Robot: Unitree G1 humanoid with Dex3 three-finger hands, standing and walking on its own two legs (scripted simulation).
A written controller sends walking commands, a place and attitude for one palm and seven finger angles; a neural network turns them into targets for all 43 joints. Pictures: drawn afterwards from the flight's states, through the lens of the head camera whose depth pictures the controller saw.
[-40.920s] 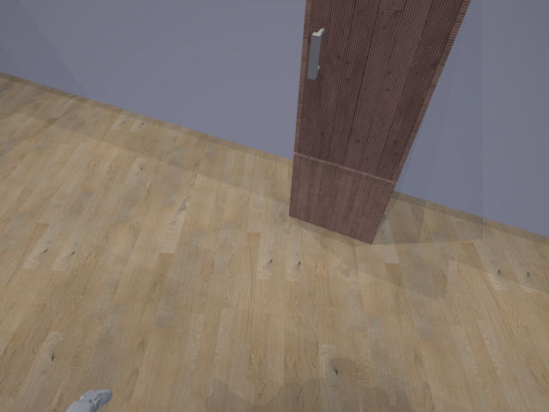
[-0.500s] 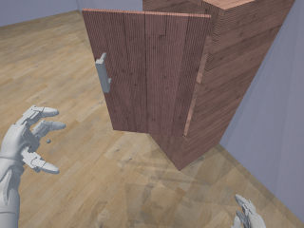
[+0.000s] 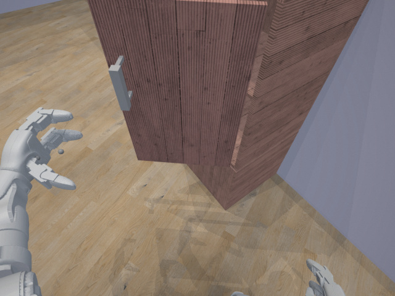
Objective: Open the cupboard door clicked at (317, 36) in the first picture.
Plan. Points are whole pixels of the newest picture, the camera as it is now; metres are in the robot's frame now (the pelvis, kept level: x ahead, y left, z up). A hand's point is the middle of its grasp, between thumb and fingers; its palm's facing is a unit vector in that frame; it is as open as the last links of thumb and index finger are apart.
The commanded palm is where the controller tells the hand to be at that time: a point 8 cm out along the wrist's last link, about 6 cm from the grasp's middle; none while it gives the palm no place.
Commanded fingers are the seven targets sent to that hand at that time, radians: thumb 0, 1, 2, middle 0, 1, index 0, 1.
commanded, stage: move the hooked fingers beside the handle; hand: left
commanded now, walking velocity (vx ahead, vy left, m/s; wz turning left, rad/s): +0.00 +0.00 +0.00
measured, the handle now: (123, 83) +0.59 +0.21 +0.08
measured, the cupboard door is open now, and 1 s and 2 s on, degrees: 49 49 49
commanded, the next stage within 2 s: none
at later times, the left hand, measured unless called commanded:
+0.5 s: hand (78, 122) +0.43 +0.27 +0.10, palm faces -0.05 -1.00 -0.01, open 14.0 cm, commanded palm +0.41 +0.32 +0.09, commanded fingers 0.00 -0.50 0.30 -0.30 -1.20 -0.30 -1.20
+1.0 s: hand (86, 101) +0.51 +0.27 +0.10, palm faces -0.06 -1.00 -0.01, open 14.0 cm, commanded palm +0.49 +0.32 +0.09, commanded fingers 0.00 -0.50 0.30 -0.30 -1.20 -0.30 -1.20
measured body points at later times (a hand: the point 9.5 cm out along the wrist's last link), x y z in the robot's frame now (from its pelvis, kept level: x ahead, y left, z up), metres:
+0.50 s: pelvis +0.01 +0.01 -0.01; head +0.09 +0.02 +0.44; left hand +0.43 +0.32 +0.10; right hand +0.07 -0.27 -0.11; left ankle +0.00 +0.11 -0.71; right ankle +0.04 -0.11 -0.71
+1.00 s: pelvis +0.01 +0.02 -0.02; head +0.13 +0.04 +0.42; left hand +0.50 +0.33 +0.10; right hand +0.01 -0.26 -0.11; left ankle +0.00 +0.11 -0.71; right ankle +0.04 -0.11 -0.71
